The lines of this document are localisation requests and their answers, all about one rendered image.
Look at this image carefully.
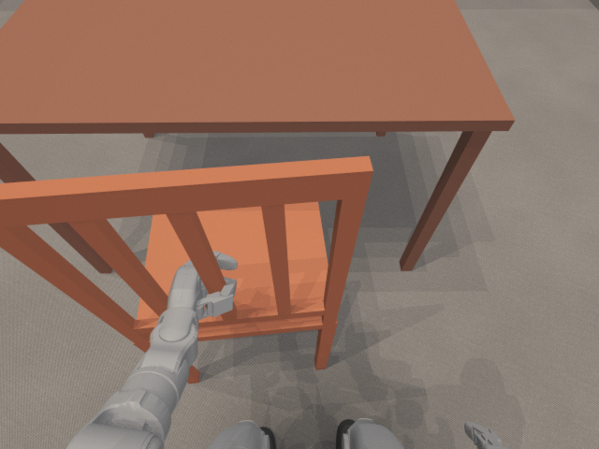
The table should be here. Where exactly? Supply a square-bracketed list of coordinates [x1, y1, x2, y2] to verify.
[0, 0, 515, 273]

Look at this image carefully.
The robot right shin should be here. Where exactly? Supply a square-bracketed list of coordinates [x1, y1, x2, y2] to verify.
[349, 418, 373, 429]

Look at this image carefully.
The left robot upper arm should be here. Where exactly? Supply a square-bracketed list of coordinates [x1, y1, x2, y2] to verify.
[70, 423, 164, 449]

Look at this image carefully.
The robot left shin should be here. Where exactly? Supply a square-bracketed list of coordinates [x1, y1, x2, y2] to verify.
[238, 420, 262, 431]

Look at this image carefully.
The robot left forearm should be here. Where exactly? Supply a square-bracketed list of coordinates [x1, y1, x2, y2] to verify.
[66, 307, 198, 449]

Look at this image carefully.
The right robot hand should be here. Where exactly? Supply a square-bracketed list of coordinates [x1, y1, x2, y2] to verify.
[464, 422, 508, 449]

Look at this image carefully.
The robot shin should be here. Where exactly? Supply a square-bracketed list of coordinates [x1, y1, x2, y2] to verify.
[349, 418, 373, 429]
[238, 420, 262, 431]

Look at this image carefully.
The chair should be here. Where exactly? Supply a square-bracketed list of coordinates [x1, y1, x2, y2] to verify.
[0, 156, 373, 384]

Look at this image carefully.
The left robot hand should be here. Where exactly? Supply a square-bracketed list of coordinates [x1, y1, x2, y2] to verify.
[167, 251, 238, 320]

